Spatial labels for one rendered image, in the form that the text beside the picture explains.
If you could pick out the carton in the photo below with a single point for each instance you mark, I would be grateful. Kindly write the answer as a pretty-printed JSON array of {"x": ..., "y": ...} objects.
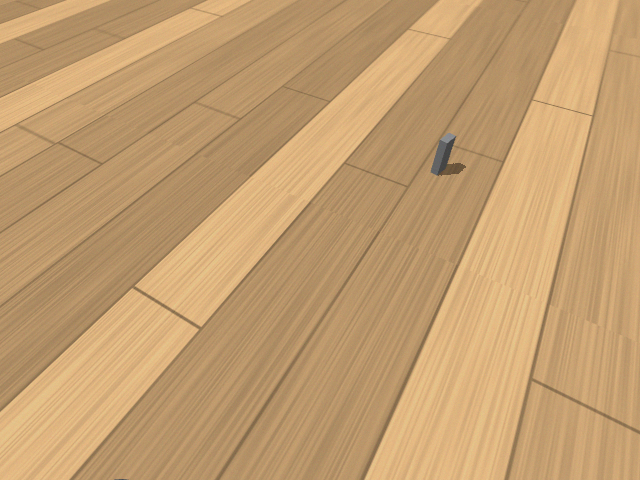
[{"x": 443, "y": 153}]

